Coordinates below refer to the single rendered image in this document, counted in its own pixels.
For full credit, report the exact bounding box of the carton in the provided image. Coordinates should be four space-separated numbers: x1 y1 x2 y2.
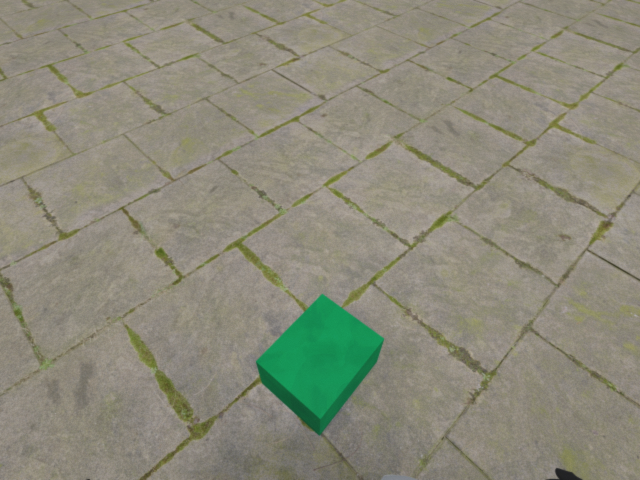
256 294 384 436

